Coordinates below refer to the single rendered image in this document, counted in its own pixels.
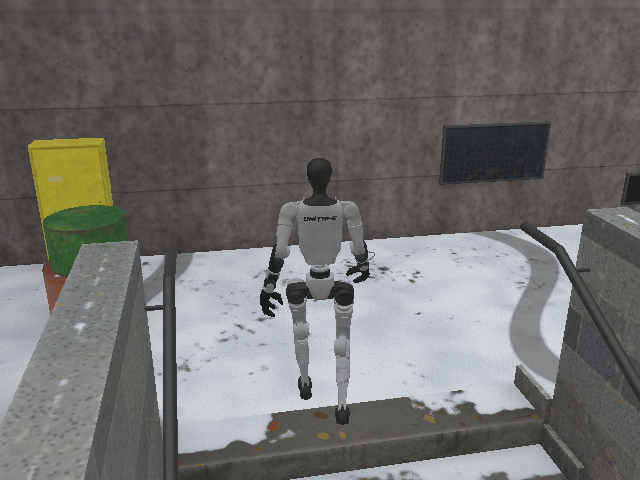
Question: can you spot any robot right upper arm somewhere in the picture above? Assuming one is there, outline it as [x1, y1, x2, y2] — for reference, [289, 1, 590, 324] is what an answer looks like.
[340, 201, 365, 255]

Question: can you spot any left robot hand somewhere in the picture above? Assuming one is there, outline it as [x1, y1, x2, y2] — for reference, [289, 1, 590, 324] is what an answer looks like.
[260, 289, 283, 317]

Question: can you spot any robot left upper arm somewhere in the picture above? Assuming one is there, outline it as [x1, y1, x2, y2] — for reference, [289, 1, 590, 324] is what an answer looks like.
[274, 201, 299, 259]

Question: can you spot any robot left forearm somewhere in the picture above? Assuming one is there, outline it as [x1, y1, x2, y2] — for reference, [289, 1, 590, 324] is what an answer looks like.
[262, 243, 284, 293]

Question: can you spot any humanoid robot torso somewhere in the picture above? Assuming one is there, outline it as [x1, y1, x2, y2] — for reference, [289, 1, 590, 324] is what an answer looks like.
[296, 196, 343, 300]

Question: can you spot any right robot hand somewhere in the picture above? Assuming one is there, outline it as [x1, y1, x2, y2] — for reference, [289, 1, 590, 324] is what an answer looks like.
[346, 266, 370, 283]

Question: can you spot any robot right forearm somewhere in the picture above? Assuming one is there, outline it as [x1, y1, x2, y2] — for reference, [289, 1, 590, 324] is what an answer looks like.
[354, 240, 369, 271]

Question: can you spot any robot left shin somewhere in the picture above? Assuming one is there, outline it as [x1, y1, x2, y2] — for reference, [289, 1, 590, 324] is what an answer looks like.
[293, 323, 309, 387]

